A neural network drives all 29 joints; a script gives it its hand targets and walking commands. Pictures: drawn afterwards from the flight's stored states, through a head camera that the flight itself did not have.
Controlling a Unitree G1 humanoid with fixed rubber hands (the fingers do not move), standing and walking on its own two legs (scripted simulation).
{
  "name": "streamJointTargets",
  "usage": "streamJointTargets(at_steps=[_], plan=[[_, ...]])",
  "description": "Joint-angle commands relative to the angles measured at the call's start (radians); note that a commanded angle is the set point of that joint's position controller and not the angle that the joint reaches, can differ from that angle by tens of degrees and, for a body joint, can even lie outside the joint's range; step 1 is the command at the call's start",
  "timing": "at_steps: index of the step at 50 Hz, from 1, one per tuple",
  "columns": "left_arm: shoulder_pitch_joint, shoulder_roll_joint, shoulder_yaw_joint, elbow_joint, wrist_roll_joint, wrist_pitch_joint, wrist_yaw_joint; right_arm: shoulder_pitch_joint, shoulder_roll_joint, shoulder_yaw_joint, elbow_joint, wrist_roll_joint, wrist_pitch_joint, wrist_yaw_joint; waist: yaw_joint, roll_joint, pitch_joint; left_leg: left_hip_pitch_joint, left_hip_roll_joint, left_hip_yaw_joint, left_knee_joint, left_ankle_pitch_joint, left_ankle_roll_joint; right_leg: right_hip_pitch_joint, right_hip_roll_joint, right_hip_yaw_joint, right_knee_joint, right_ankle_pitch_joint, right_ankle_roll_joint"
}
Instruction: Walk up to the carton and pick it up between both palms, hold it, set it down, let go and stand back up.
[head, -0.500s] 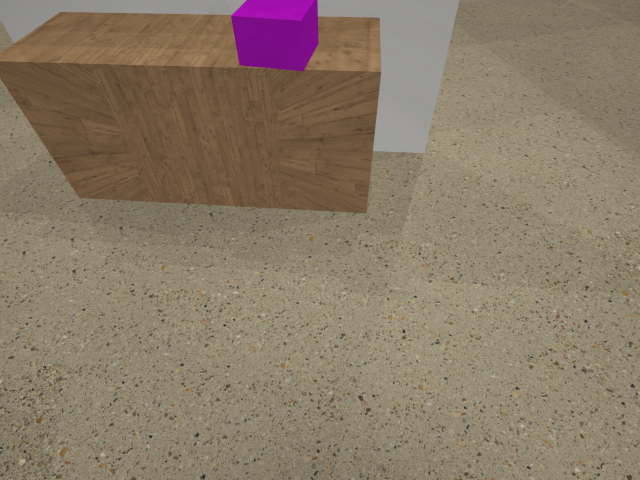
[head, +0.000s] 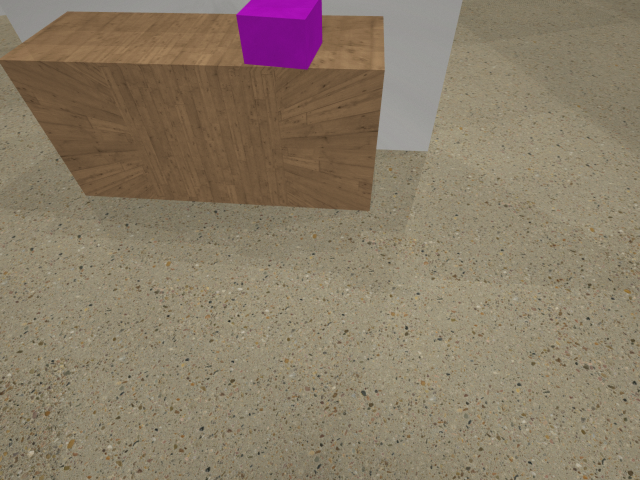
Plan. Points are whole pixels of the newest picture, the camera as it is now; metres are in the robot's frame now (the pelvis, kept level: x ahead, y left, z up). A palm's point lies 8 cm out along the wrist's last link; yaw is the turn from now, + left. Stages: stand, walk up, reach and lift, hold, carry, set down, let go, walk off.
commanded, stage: stand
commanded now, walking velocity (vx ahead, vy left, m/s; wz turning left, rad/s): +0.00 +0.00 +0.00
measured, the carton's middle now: (282, 29) +1.44 +0.15 -0.05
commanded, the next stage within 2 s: walk up in 0.26 s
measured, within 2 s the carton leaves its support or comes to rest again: neither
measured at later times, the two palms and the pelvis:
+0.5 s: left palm out of the picture -0.03 +0.20 -0.15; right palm out of the picture -0.03 -0.19 -0.15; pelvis +0.00 +0.00 +0.00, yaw +0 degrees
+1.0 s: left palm (70, 445) +0.20 +0.40 -0.16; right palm out of the picture +0.09 -0.11 -0.16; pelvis +0.13 +0.14 -0.04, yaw -11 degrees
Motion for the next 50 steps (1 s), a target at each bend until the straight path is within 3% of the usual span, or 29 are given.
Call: streamJointTargets(at_steps=[1,6,15,22,23,24,25,26,27,29,31,34,36,37,38,39,40,41,42,43,44,45,46,48,50], plan=[[0.085,0.077,0.011,0.005,-0.003,-0.007,0.005,0.077,-0.068,-0.003,0.008,-0.002,-0.008,-0.006,-0.003,-0.006,0.042,-0.013,0.058,-0.045,-0.077,0.140,0.033,-0.064,-0.078,0.080,-0.114,0.145,-0.033],[0.087,0.058,0.005,0.020,-0.003,-0.005,0.004,0.072,-0.066,0.005,0.020,0.001,-0.007,-0.005,0.001,-0.031,0.059,-0.040,0.058,-0.052,-0.090,0.121,0.036,-0.055,-0.075,0.075,-0.116,0.117,-0.029],[0.091,0.045,-0.002,0.033,-0.001,-0.008,0.004,0.083,-0.054,0.013,0.030,-0.001,-0.009,-0.006,-0.003,0.013,0.049,-0.041,0.055,-0.050,-0.089,0.116,0.036,-0.054,-0.077,0.075,-0.112,0.129,-0.028],[0.102,0.057,0.000,0.045,-0.001,-0.006,0.006,0.090,-0.061,0.011,0.039,0.000,-0.015,-0.004,-0.002,-0.003,0.033,-0.060,0.056,-0.059,-0.095,0.102,0.040,-0.036,-0.076,0.070,-0.111,0.125,-0.025],[0.218,0.177,0.039,0.004,0.039,-0.025,0.002,0.050,-0.232,-0.029,-0.028,-0.047,-0.029,0.017,0.039,0.021,-0.052,-0.116,0.022,-0.024,0.064,-0.465,0.058,-0.004,-0.114,0.225,-0.089,-0.430,-0.104],[0.254,0.229,0.061,0.011,0.039,-0.027,0.003,-0.015,-0.224,-0.039,-0.062,-0.056,-0.029,0.025,0.064,-0.030,0.044,-0.309,-0.004,0.000,0.163,-0.546,0.045,0.009,-0.199,0.388,-0.182,-0.639,-0.157],[0.283,0.247,0.071,0.021,0.036,-0.023,0.009,-0.064,-0.192,-0.032,-0.103,-0.061,-0.024,0.033,0.098,-0.126,0.105,-0.440,-0.033,0.065,0.341,-0.439,0.015,0.031,-0.306,0.553,-0.296,-0.703,-0.211],[0.291,0.242,0.068,0.026,0.041,-0.023,0.019,-0.090,-0.168,-0.030,-0.131,-0.069,-0.022,0.042,0.099,-0.109,0.155,-0.564,0.002,0.034,0.462,-0.380,-0.003,0.058,-0.373,0.637,-0.331,-0.698,-0.238],[0.280,0.232,0.066,0.016,0.045,-0.030,0.025,-0.085,-0.152,-0.027,-0.151,-0.068,-0.026,0.050,0.083,-0.110,0.183,-0.651,0.043,-0.006,0.501,-0.325,-0.010,0.094,-0.406,0.658,-0.312,-0.652,-0.251],[0.242,0.201,0.064,-0.009,0.042,-0.049,0.024,-0.093,-0.149,-0.024,-0.186,-0.066,-0.039,0.062,0.060,-0.108,0.166,-0.642,0.089,-0.049,0.519,-0.240,-0.020,0.066,-0.371,0.625,-0.305,-0.592,-0.229],[0.193,0.197,0.060,-0.034,0.035,-0.064,0.019,-0.099,-0.178,-0.029,-0.221,-0.061,-0.042,0.070,0.030,-0.146,0.129,-0.546,0.088,-0.058,0.511,-0.192,-0.024,-0.002,-0.313,0.548,-0.300,-0.539,-0.193],[0.133,0.210,0.054,-0.075,0.035,-0.069,0.012,-0.053,-0.181,-0.026,-0.247,-0.047,-0.035,0.079,-0.007,-0.220,0.106,-0.408,0.077,-0.033,0.455,-0.143,-0.029,-0.100,-0.236,0.428,-0.267,-0.433,-0.169],[0.067,0.240,0.060,-0.110,0.045,-0.066,0.004,0.010,-0.186,-0.025,-0.246,-0.035,-0.035,0.080,-0.047,-0.259,0.068,-0.227,0.066,0.022,0.352,-0.103,-0.024,-0.191,-0.178,0.322,-0.208,-0.352,-0.142],[0.047,0.251,0.058,-0.131,0.050,-0.061,-0.003,0.043,-0.198,-0.028,-0.244,-0.029,-0.036,0.078,-0.062,-0.251,0.051,-0.106,0.047,0.064,0.299,-0.088,-0.017,-0.266,-0.156,0.284,-0.166,-0.342,-0.135],[0.012,0.276,0.064,-0.153,0.055,-0.054,-0.008,0.122,-0.210,-0.034,-0.230,-0.024,-0.037,0.073,-0.099,-0.227,0.029,0.046,0.032,0.099,0.240,-0.025,-0.009,-0.364,-0.139,0.259,-0.090,-0.391,-0.123],[-0.004,0.279,0.062,-0.163,0.062,-0.045,-0.013,0.225,-0.222,-0.044,-0.199,-0.028,-0.037,0.063,-0.137,-0.155,0.020,0.191,0.014,0.120,0.191,-0.007,0.001,-0.456,-0.108,0.241,0.034,-0.450,-0.113],[0.031,0.246,0.046,-0.162,0.069,-0.038,-0.019,0.318,-0.256,-0.061,-0.172,-0.030,-0.039,0.050,-0.164,-0.015,-0.020,0.323,0.005,0.102,0.191,-0.022,-0.001,-0.540,-0.054,0.223,0.238,-0.489,-0.099],[0.069,0.164,0.019,-0.180,0.067,-0.034,-0.028,0.394,-0.314,-0.073,-0.167,-0.030,-0.043,0.040,-0.183,0.218,-0.059,0.329,0.108,-0.063,0.096,-0.198,0.002,-0.583,0.046,0.145,0.590,-0.486,-0.080],[0.120,0.097,-0.002,-0.229,0.057,-0.033,-0.033,0.373,-0.369,-0.069,-0.207,-0.024,-0.044,0.032,-0.135,0.361,-0.042,0.225,0.316,-0.447,-0.113,-0.577,0.019,-0.663,0.072,0.141,0.830,-0.469,-0.049],[0.185,0.132,0.010,-0.234,0.046,-0.030,-0.035,0.230,-0.385,-0.059,-0.249,-0.007,-0.041,0.023,-0.044,0.247,0.060,0.044,0.409,-0.660,-0.318,-0.755,0.045,-0.619,0.035,0.171,0.879,-0.342,-0.034],[0.188,0.172,0.013,-0.260,0.026,-0.031,-0.034,0.133,-0.449,-0.068,-0.274,0.008,-0.041,0.018,-0.013,0.279,0.102,-0.017,0.468,-0.787,-0.420,-0.946,0.106,-0.664,-0.011,0.147,0.905,-0.310,-0.030],[0.135,0.194,0.012,-0.275,0.028,-0.035,-0.033,0.097,-0.448,-0.068,-0.287,0.019,-0.047,0.023,-0.014,0.270,0.162,-0.070,0.479,-0.790,-0.444,-1.004,0.155,-0.700,-0.058,0.140,0.923,-0.281,-0.031],[0.084,0.207,0.010,-0.282,0.032,-0.039,-0.035,0.083,-0.421,-0.059,-0.290,0.022,-0.055,0.027,-0.014,0.236,0.231,-0.120,0.464,-0.683,-0.409,-0.939,0.188,-0.718,-0.089,0.137,0.913,-0.233,-0.028],[0.068,0.225,0.010,-0.277,0.031,-0.043,-0.051,0.096,-0.323,-0.031,-0.276,-0.003,-0.070,0.034,0.000,0.161,0.285,-0.184,0.408,-0.442,-0.338,-0.670,0.211,-0.650,-0.106,0.123,0.783,-0.192,-0.017],[0.040,0.217,0.006,-0.303,0.022,-0.041,-0.061,0.129,-0.263,-0.011,-0.251,-0.009,-0.082,0.040,0.009,0.059,0.301,-0.230,0.375,-0.312,-0.322,-0.495,0.211,-0.595,-0.091,0.123,0.715,-0.164,-0.014]])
